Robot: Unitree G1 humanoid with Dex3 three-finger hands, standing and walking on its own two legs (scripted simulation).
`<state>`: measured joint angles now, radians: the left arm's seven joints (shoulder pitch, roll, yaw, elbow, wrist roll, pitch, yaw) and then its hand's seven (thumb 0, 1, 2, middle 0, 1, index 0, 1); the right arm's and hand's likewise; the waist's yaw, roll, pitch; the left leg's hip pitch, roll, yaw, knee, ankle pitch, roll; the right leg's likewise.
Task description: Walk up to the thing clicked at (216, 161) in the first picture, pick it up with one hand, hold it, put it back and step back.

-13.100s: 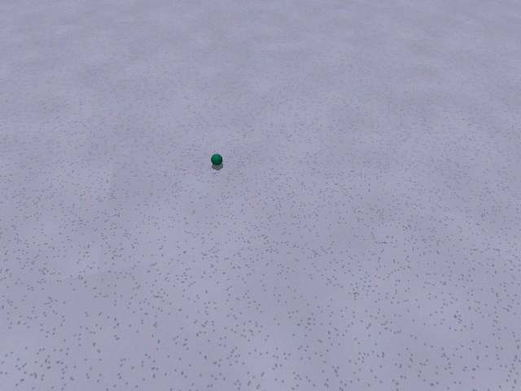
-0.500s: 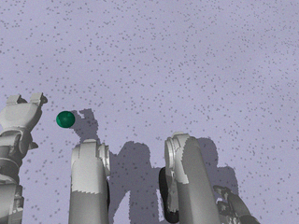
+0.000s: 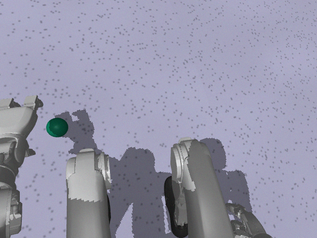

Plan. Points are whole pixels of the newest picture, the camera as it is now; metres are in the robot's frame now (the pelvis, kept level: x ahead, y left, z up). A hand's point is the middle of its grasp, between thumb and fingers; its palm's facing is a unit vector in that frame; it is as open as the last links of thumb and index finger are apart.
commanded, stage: rise first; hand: left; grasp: from above
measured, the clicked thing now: (57, 127) +0.43 +0.27 -0.30
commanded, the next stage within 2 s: approach in 0.20 s
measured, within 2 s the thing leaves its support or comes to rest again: neither
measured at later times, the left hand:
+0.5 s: hand (37, 130) +0.40 +0.29 -0.19, palm faces -0.45 -0.07 -0.89, open 14.0 cm
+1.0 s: hand (39, 128) +0.40 +0.28 -0.19, palm faces -0.54 -0.11 -0.83, open 14.2 cm
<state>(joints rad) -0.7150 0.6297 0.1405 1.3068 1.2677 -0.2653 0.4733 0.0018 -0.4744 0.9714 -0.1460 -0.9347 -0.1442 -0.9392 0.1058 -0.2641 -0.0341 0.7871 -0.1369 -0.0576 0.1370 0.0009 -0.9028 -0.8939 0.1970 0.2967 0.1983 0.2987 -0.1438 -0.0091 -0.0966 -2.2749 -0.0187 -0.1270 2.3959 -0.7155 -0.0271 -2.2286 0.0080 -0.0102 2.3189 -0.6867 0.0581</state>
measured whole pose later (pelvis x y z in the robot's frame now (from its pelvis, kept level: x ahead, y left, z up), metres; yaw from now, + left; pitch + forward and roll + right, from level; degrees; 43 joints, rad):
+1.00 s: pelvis +0.00 +0.00 -0.01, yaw +0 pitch +34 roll -6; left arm -0.84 0.63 0.11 1.48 1.16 -0.15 0.41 0.00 -0.54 1.01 -0.08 -1.03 -0.08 -1.03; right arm 0.15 -0.28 0.03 0.80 -0.15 -0.07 0.20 0.00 -0.90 -0.89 0.20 0.30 0.20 0.30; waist -0.20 0.04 -0.04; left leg -2.29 -0.01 -0.13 2.41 -0.71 -0.03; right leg -2.25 0.02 -0.01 2.33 -0.67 0.06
